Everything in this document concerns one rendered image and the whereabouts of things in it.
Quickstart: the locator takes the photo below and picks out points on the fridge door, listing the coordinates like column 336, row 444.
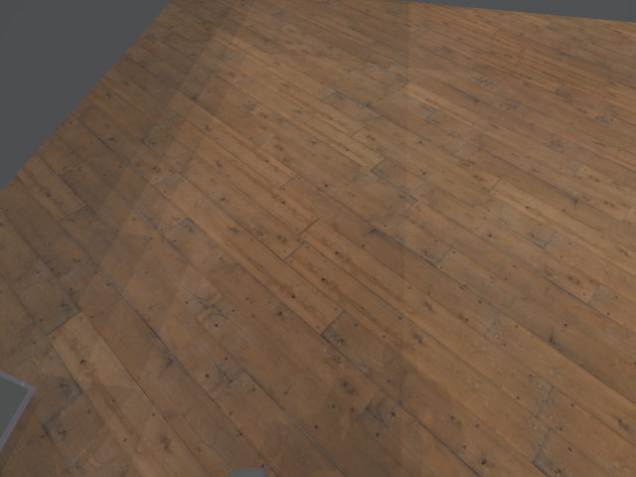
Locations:
column 11, row 396

